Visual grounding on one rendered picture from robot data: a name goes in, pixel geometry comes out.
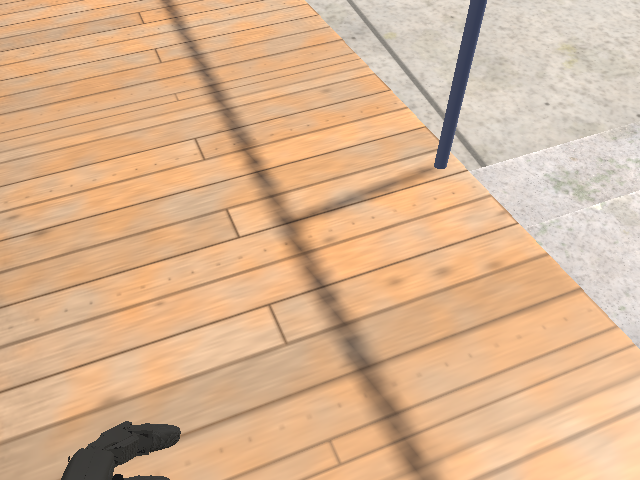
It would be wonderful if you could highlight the left robot hand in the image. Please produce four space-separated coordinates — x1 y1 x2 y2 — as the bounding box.
61 421 181 480

